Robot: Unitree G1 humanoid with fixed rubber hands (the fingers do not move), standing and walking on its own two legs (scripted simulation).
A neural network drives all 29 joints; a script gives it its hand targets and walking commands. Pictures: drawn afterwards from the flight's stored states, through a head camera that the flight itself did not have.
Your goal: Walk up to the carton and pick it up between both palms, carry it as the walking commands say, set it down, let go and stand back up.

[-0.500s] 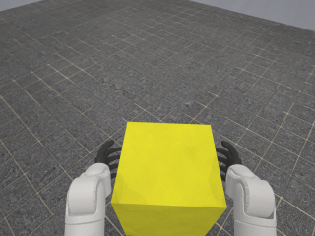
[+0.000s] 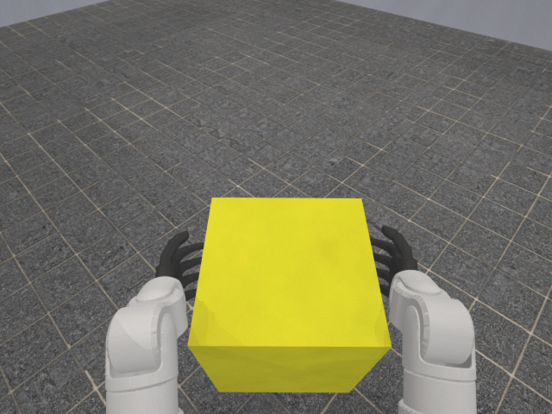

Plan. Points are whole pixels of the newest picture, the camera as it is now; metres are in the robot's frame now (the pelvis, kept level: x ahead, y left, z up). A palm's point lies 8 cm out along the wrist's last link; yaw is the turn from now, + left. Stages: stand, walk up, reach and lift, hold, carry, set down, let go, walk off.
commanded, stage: carry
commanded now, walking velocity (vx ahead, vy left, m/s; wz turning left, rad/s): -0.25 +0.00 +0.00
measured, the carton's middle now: (285, 302) +0.30 +0.01 +0.01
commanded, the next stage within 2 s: none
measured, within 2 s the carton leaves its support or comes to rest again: neither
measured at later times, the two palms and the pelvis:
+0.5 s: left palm out of the picture +0.06 +0.17 +0.09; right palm out of the picture +0.11 -0.12 +0.10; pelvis -0.17 -0.01 +0.01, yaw +3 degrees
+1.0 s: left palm out of the picture +0.03 +0.12 +0.07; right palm out of the picture +0.04 -0.18 +0.08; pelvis -0.23 -0.03 +0.01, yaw +2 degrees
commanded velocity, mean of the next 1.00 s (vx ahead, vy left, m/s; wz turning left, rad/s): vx -0.01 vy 0.00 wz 0.00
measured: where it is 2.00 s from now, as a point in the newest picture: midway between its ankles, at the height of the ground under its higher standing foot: outside the picture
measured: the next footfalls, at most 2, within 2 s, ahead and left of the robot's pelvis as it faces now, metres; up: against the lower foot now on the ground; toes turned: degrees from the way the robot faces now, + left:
left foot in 0.32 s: -0.14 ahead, +0.12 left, +0.00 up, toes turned +8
left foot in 0.80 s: -0.21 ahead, +0.08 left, +0.00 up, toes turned +11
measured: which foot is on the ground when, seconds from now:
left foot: up 0.00-0.30, down 0.32-0.64, up 0.66-0.78, down 0.80-1.00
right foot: down 0.00-0.90, up 0.92-0.96, down 0.98-1.00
